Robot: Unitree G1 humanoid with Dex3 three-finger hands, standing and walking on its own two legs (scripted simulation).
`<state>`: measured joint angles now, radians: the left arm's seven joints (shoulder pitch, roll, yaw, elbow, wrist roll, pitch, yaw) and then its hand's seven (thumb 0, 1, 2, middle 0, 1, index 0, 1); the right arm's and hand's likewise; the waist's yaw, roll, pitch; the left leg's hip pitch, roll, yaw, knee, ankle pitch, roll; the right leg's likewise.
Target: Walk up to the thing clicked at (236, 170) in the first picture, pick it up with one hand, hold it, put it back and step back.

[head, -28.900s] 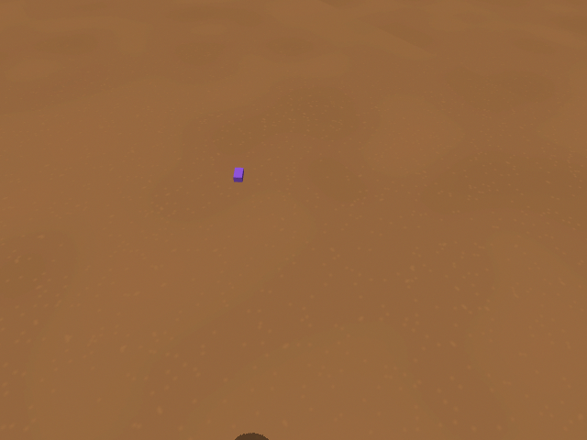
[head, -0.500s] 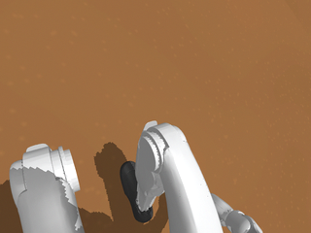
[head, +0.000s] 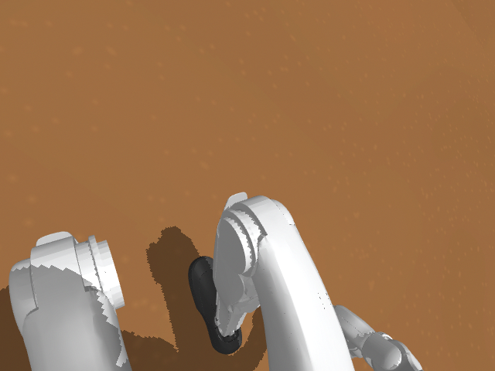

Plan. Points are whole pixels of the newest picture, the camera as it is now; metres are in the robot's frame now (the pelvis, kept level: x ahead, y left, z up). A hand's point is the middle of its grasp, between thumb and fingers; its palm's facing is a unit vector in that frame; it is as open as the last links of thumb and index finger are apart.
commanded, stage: withdraw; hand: left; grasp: from above
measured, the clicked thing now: out of the picture +0.37 +0.38 -0.28
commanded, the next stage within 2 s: home in 0.84 s
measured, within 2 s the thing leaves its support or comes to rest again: neither
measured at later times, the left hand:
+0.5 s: hand out of the picture +0.34 +0.37 -0.06, palm faces -0.46 -0.13 -0.88, open 11.9 cm
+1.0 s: hand out of the picture +0.39 +0.38 -0.13, palm faces -0.32 -0.08 -0.94, open 12.5 cm
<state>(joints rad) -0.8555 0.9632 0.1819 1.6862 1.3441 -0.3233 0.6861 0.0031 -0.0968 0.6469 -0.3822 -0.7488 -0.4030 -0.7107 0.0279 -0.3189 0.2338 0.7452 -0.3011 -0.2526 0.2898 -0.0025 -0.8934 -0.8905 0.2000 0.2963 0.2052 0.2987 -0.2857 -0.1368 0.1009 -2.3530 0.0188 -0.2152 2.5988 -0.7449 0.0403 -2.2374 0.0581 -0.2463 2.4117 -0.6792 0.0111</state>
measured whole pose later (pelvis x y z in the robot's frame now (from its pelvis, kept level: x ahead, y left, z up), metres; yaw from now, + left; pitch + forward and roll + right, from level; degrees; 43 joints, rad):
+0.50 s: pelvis -0.01 -0.01 +0.08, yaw +8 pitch +33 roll -7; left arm -0.73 0.66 -0.02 1.19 1.08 -0.14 0.26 0.00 -0.15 0.72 -0.38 -0.71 -0.38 -0.71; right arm 0.09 -0.29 0.03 0.71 -0.08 -0.09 0.23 0.00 -0.90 -0.89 0.20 0.30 0.20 0.30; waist -0.11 0.02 -0.14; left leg -2.19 0.01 -0.08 2.29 -0.68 0.04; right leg -2.13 0.04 -0.11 2.21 -0.66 -0.01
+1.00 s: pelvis -0.01 +0.00 +0.03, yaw +6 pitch +33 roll -10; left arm -0.87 0.78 0.12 1.37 1.32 -0.29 0.50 0.00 -0.24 0.79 -0.30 -0.78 -0.31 -0.78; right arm 0.14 -0.25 0.06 0.78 -0.16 -0.08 0.15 0.00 -0.90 -0.89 0.20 0.30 0.21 0.30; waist -0.20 -0.02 -0.08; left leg -2.37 -0.01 -0.09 2.45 -0.67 0.05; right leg -2.27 0.02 -0.14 2.35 -0.67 0.01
